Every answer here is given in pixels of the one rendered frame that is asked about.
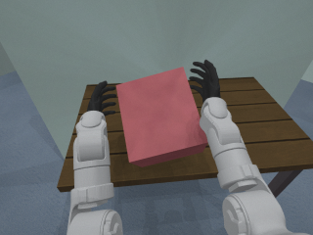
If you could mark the robot right hand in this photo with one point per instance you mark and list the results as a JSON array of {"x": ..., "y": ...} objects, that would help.
[{"x": 210, "y": 82}]

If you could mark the right robot forearm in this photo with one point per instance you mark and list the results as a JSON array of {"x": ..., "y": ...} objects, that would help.
[{"x": 236, "y": 172}]

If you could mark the robot left hand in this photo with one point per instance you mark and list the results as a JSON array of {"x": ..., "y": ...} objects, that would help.
[{"x": 97, "y": 99}]

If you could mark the table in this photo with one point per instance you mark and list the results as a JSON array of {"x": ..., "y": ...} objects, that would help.
[{"x": 273, "y": 140}]

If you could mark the carton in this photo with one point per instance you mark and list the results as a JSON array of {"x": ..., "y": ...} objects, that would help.
[{"x": 160, "y": 118}]

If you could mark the robot left upper arm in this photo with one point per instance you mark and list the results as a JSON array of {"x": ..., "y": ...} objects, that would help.
[{"x": 102, "y": 222}]

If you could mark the left robot forearm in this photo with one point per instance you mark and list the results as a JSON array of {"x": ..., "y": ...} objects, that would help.
[{"x": 91, "y": 165}]

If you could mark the robot right upper arm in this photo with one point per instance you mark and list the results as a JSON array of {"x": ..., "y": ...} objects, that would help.
[{"x": 254, "y": 213}]

